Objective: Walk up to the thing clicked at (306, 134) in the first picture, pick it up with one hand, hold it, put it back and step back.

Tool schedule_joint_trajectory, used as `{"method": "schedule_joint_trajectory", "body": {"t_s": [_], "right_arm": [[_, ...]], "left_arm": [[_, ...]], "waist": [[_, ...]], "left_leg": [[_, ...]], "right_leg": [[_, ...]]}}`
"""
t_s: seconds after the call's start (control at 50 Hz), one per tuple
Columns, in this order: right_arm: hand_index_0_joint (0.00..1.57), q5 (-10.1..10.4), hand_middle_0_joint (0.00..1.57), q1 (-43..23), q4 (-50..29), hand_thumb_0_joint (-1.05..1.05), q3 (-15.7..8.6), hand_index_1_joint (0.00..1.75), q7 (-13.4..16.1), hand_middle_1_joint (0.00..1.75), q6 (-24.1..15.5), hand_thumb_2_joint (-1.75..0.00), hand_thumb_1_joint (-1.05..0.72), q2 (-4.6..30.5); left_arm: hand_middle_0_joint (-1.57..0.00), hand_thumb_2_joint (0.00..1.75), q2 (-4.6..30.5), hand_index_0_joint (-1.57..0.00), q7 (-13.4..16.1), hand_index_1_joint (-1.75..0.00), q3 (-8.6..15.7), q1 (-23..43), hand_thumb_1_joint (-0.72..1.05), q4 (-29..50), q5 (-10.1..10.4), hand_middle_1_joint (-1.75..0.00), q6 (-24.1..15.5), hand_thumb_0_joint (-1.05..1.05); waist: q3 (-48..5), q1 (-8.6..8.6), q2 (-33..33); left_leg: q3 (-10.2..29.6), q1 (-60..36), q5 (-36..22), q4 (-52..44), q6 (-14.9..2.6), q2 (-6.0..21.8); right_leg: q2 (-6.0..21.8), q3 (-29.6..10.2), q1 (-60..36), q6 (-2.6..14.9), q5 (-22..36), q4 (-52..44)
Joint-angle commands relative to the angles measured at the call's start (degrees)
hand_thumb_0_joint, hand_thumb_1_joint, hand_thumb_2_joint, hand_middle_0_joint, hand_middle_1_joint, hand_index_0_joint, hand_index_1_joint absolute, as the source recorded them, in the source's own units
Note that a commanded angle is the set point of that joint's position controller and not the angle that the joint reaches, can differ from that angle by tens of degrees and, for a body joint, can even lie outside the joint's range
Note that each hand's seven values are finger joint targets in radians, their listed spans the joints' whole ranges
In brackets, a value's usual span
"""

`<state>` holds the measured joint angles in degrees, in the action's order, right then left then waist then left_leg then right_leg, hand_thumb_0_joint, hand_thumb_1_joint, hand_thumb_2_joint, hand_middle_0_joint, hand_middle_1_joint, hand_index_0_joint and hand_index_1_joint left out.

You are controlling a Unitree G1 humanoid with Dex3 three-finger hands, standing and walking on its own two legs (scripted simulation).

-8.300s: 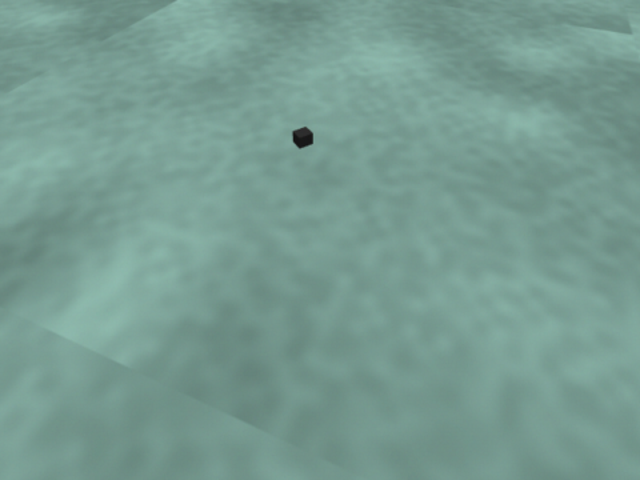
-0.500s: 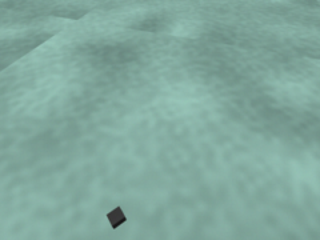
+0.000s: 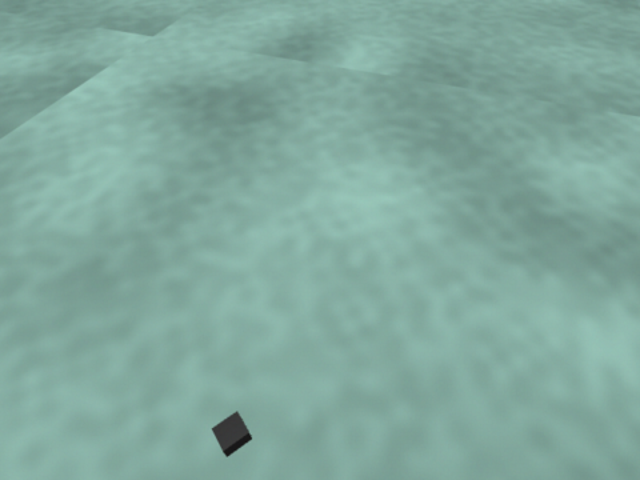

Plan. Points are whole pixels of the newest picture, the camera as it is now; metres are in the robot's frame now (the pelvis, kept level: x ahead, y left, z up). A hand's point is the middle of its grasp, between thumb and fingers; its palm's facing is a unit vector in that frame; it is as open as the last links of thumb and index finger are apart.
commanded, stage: stand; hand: left
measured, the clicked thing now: (232, 433) +0.37 +0.26 -0.75
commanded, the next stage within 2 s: walk up in 0.40 s
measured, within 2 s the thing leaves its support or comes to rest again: neither
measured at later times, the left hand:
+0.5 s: hand out of the picture +0.08 +0.26 -0.16, palm faces -0.01 -0.94 -0.35, open 7.4 cm
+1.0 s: hand out of the picture +0.01 +0.26 -0.17, palm faces -0.02 -0.93 -0.37, open 7.3 cm
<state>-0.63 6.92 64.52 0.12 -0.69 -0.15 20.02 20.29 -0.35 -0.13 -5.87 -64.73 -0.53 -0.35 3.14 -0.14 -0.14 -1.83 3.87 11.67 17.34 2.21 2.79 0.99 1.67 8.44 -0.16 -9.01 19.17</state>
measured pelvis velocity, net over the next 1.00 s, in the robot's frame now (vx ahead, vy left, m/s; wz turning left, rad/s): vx -0.06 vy -0.01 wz -0.02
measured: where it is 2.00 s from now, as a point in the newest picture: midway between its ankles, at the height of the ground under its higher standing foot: outside the picture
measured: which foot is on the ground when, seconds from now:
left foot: down 0.00-1.00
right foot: down 0.00-1.00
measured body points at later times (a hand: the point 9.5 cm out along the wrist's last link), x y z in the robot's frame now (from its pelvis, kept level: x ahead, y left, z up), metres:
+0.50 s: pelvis +0.00 +0.00 +0.00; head +0.02 +0.00 +0.45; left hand +0.08 +0.31 -0.13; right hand +0.07 -0.30 -0.14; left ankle -0.02 +0.14 -0.75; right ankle +0.02 -0.12 -0.75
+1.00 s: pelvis -0.06 -0.01 -0.02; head -0.01 -0.01 +0.43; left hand +0.01 +0.31 -0.14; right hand +0.04 -0.31 -0.15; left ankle -0.04 +0.14 -0.73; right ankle -0.01 -0.11 -0.75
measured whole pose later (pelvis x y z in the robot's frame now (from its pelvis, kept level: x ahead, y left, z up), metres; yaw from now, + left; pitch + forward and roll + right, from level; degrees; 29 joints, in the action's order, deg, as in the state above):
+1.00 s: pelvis -0.06 -0.01 -0.02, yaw -1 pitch -3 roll +1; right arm 0.0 5.8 56.3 -2.9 -1.0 3.3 20.9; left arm 20.6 -1.1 3.3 -8.4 -59.0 -1.7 2.3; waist 8.6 0.9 -0.6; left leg 1.0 16.5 26.5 41.3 0.2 1.0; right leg 0.3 0.7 16.2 1.4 -13.7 33.1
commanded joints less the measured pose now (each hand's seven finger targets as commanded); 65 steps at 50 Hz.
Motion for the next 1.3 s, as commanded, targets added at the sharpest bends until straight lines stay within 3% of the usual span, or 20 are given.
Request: {"method": "schedule_joint_trajectory", "body": {"t_s": [0.0, 0.36, 0.4, 0.46, 0.64, 0.7, 0.78, 0.82, 0.86, 0.9, 0.94, 0.96, 1.0, 1.06, 1.1, 1.12, 1.14, 1.16, 1.2, 1.28], "right_arm": [[0.20, -0.05, 0.20, -1.76, -2.97, 0.00, -2.40, 0.30, 1.01, 0.30, -1.46, -0.90, -0.90, 12.09], [0.20, -0.10, 0.20, -1.80, -3.12, 0.00, -2.56, 0.30, 1.05, 0.30, -1.33, -0.90, -0.90, 12.19], [0.20, 1.27, 0.20, -1.69, -3.86, 0.00, -3.67, 0.30, 1.15, 0.30, -0.54, -0.90, -0.90, 13.17], [0.20, 1.40, 0.20, -1.63, -5.36, 0.00, -4.20, 0.30, 1.11, 0.30, 0.02, -0.90, -0.90, 13.33], [0.20, 0.54, 0.20, -0.61, -7.56, 0.00, -5.11, 0.30, 0.69, 0.30, 1.29, -0.90, -0.90, 12.76], [0.20, 0.17, 0.20, -0.91, -7.81, 0.00, -5.58, 0.30, 0.44, 0.30, 1.11, -0.90, -0.90, 14.01], [0.20, -0.43, 0.20, -6.12, -11.31, 0.00, -6.53, 0.30, 0.34, 0.30, 0.80, -0.90, -0.90, 16.33], [0.20, -0.54, 0.20, -7.35, -12.72, 0.00, -6.45, 0.30, 0.57, 0.30, 0.83, -0.90, -0.90, 15.88], [0.20, -0.25, 0.20, -7.42, -13.03, 0.00, -6.16, 0.30, 0.55, 0.30, 1.10, -0.90, -0.90, 14.45], [0.20, 0.80, 0.20, -3.98, -13.06, 0.00, -5.18, 0.30, 0.49, 0.30, 1.57, -0.90, -0.90, 10.89], [0.20, 0.45, 0.20, 0.22, -11.82, 0.00, -5.83, 0.30, 0.67, 0.30, 2.63, -0.90, -0.90, 11.93], [0.20, 0.61, 0.20, 0.81, -11.82, 0.00, -6.10, 0.30, 0.57, 0.30, 2.87, -0.90, -0.90, 12.54], [0.20, 1.05, 0.20, 2.72, -11.64, 0.00, -5.62, 0.30, 0.36, 0.30, 2.14, -0.90, -0.90, 11.49], [0.20, 0.13, 0.20, 4.98, -10.45, 0.00, -4.66, 0.30, 0.56, 0.30, 0.84, -0.90, -0.90, 10.58], [0.20, -0.88, 0.20, 5.69, -9.05, 0.00, -4.72, 0.30, 1.04, 0.30, 0.09, -0.90, -0.90, 10.05], [0.20, -1.69, 0.20, 4.37, -9.71, 0.00, -5.33, 0.30, 1.40, 0.30, -0.40, -0.90, -0.90, 12.26], [0.20, -1.49, 0.20, -0.91, -11.17, 0.00, -5.55, 0.30, 1.30, 0.30, -0.93, -0.90, -0.90, 15.14], [0.20, -0.58, 0.20, -4.66, -11.46, 0.00, -5.37, 0.30, 0.82, 0.30, -1.09, -0.90, -0.90, 15.92], [0.20, -0.35, 0.20, -3.97, -10.57, 0.00, -4.19, 0.30, 0.48, 0.30, -1.00, -0.90, -0.90, 13.15], [0.20, -0.12, 0.20, -1.99, -8.88, 0.00, -3.65, 0.30, 0.61, 0.30, -1.13, -0.90, -0.90, 12.33]], "left_arm": [[-0.20, 0.90, 12.54, -0.20, 0.69, -0.30, 2.33, 2.26, 0.90, 3.19, 0.16, -0.30, -1.44, 0.00], [-0.20, 0.90, 12.64, -0.20, 0.79, -0.30, 2.25, 1.93, 0.90, 3.28, 0.09, -0.30, -1.55, 0.00], [-0.20, 0.90, 13.38, -0.20, 0.97, -0.30, 3.88, 2.13, 0.90, 4.27, 0.71, -0.30, -0.79, 0.00], [-0.20, 0.90, 13.33, -0.20, 1.03, -0.30, 4.23, 1.28, 0.90, 5.73, 0.58, -0.30, -0.46, 0.00], [-0.20, 0.90, 14.37, -0.20, 0.62, -0.30, 5.35, 3.65, 0.90, 8.66, -0.11, -0.30, 0.94, 0.00], [-0.20, 0.90, 13.11, -0.20, 0.24, -0.30, 5.28, 3.80, 0.90, 9.11, -0.24, -0.30, 1.38, 0.00], [-0.20, 0.90, 11.50, -0.20, -0.41, -0.30, 5.75, -2.19, 0.90, 7.96, -0.09, -0.30, 2.34, 0.00], [-0.20, 0.90, 11.46, -0.20, -0.53, -0.30, 5.94, -4.23, 0.90, 8.19, -0.11, -0.30, 2.39, 0.00], [-0.20, 0.90, 10.95, -0.20, -0.38, -0.30, 6.00, -5.17, 0.90, 8.11, -0.38, -0.30, 1.86, 0.00], [-0.20, 0.90, 14.30, -0.20, -0.04, -0.30, 6.25, -0.93, 0.90, 9.79, -1.05, -0.30, 0.63, 0.00], [-0.20, 0.90, 18.42, -0.20, 0.30, -0.30, 7.00, 2.83, 0.90, 12.01, -1.77, -0.30, 0.22, 0.00], [-0.20, 0.90, 17.45, -0.20, 0.43, -0.30, 6.97, 3.33, 0.90, 12.61, -1.82, -0.30, 0.17, 0.00], [-0.20, 0.90, 15.06, -0.20, 0.91, -0.30, 6.34, 3.88, 0.90, 12.94, -2.08, -0.30, -0.20, 0.00], [-0.20, 0.90, 13.52, -0.20, 0.82, -0.30, 5.70, 2.18, 0.90, 12.83, -1.71, -0.30, -0.50, 0.00], [-0.20, 0.90, 12.47, -0.20, 0.62, -0.30, 5.04, 1.14, 0.90, 12.25, -0.33, -0.30, 0.02, 0.00], [-0.20, 0.90, 10.36, -0.20, 0.47, -0.30, 4.33, -0.18, 0.90, 12.50, 0.22, -0.30, 0.20, 0.00], [-0.20, 0.90, 8.43, -0.20, 0.34, -0.30, 3.80, -1.54, 0.90, 11.63, 0.92, -0.30, 0.31, 0.00], [-0.20, 0.90, 10.53, -0.20, 0.39, -0.30, 4.50, -0.69, 0.90, 9.47, 0.64, -0.30, 0.51, 0.00], [-0.20, 0.90, 11.07, -0.20, 0.09, -0.30, 4.45, 0.96, 0.90, 9.24, -0.10, -0.30, -0.24, 0.00], [-0.20, 0.90, 11.19, -0.20, 0.17, -0.30, 4.02, 1.21, 0.90, 7.52, 0.19, -0.30, -1.12, 0.00]], "waist": [[-5.22, 0.09, -0.46], [-4.94, 0.02, 0.27], [-3.19, 0.08, 0.31], [-7.21, 0.11, 0.52], [-5.01, -0.35, 3.58], [-3.67, -0.29, 0.53], [-1.97, 2.30, -9.11], [-2.23, 3.11, -8.52], [-3.10, 3.21, -8.20], [-2.30, 0.33, 2.74], [-0.30, 0.17, 9.94], [1.10, 0.31, 7.75], [-2.45, -0.04, 9.02], [-7.78, -0.18, 9.21], [-8.09, -0.98, 5.65], [-7.98, 0.10, 1.86], [-6.16, 2.65, -4.12], [-4.83, 2.86, -4.14], [-3.03, 2.02, -3.23], [-3.53, 1.15, -4.88]], "left_leg": [[4.25, 0.72, -8.68, -2.97, -2.36, 5.82], [3.95, -0.44, -7.97, -2.84, -2.55, 5.93], [3.35, 0.65, -18.01, 0.88, -2.85, 5.89], [2.60, -0.39, -17.57, 3.40, -3.34, 5.48], [2.90, 3.84, -0.47, 7.68, -4.02, 2.71], [6.78, 7.34, 3.82, 2.20, -5.64, 5.49], [12.67, 15.89, 4.38, -2.86, -12.29, 13.73], [9.73, 15.61, 0.47, 1.38, -11.46, 12.34], [7.43, 12.90, -2.01, 7.16, -8.35, 9.37], [2.06, 10.59, 6.95, 17.37, -3.38, -0.26], [3.61, 8.91, 22.94, 32.62, -2.91, -3.99], [6.74, 9.76, 21.89, 36.27, -3.32, -3.59], [7.95, 13.11, 18.40, 34.32, -2.92, -2.18], [4.78, 10.50, 15.89, 15.80, -2.29, -1.25], [4.42, 1.95, 1.61, -1.09, -2.72, -1.11], [11.80, -2.34, -4.22, -2.81, -4.10, 3.87], [19.67, 0.94, -3.01, -3.53, -6.73, 10.22], [16.87, 9.46, 2.01, -0.93, -8.77, 10.78], [10.81, 9.55, 4.77, -0.35, -5.27, 5.24], [10.01, 7.81, 1.46, -2.21, -3.93, 4.21]], "right_leg": [[6.87, -5.88, -3.26, 1.58, 10.40, -1.91], [6.93, -6.17, -2.33, 1.46, 10.08, -2.48], [6.59, -5.45, -1.60, 1.90, 21.56, 0.81], [6.80, -5.30, -2.81, 2.38, 21.91, 2.44], [9.10, -9.39, 4.99, 5.65, 3.44, 0.80], [5.46, -7.14, 5.58, 3.93, -4.82, 4.11], [-0.74, -1.35, 0.79, 1.83, -15.86, 20.49], [-0.66, -1.76, 0.95, 2.33, -13.51, 19.56], [0.62, -2.85, 0.78, 2.83, -5.70, 12.13], [10.16, -16.11, 5.55, 6.89, 1.49, -1.59], [18.60, -27.22, 15.03, 13.72, -13.24, -7.80], [17.08, -24.39, 15.49, 13.19, -15.32, -7.25], [13.47, -17.95, 7.77, 11.61, -7.46, -3.50], [12.43, -14.53, -0.88, 10.03, 0.73, 2.58], [10.50, -10.51, 1.04, 6.94, 9.00, 8.04], [7.79, -8.87, 5.82, 3.78, 8.83, 9.96], [2.19, -4.92, 8.01, 0.91, -2.71, 8.28], [2.43, -3.92, -0.76, 0.62, -9.84, 7.69], [3.91, -6.48, -1.98, 1.41, -4.93, 2.16], [4.95, -6.21, -3.73, 2.07, 2.58, 1.22]]}}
